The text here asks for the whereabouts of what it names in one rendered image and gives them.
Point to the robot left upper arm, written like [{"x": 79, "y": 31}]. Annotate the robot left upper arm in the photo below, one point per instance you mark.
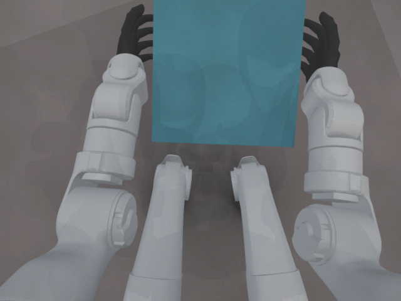
[{"x": 93, "y": 224}]

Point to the robot right upper arm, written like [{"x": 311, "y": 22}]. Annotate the robot right upper arm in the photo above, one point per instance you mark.
[{"x": 343, "y": 247}]

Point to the robot left hand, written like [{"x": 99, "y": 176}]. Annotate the robot left hand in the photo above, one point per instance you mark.
[{"x": 128, "y": 41}]

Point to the robot right hand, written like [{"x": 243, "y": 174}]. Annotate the robot right hand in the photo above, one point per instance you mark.
[{"x": 325, "y": 47}]

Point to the carton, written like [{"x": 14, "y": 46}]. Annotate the carton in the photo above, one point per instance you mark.
[{"x": 226, "y": 71}]

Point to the left robot forearm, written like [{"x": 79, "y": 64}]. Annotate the left robot forearm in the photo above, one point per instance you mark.
[{"x": 112, "y": 127}]

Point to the right robot forearm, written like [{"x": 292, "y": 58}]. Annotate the right robot forearm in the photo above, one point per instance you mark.
[{"x": 335, "y": 142}]

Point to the left robot shin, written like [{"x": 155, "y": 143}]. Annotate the left robot shin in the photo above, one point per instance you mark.
[{"x": 171, "y": 158}]

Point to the right robot thigh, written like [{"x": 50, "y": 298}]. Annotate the right robot thigh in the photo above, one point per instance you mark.
[{"x": 271, "y": 273}]

